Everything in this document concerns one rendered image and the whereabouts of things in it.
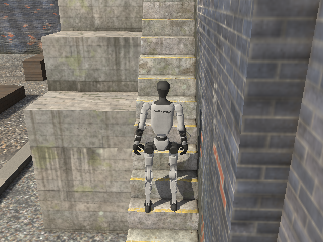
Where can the stairs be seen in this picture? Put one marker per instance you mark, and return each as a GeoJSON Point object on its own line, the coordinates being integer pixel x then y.
{"type": "Point", "coordinates": [167, 54]}

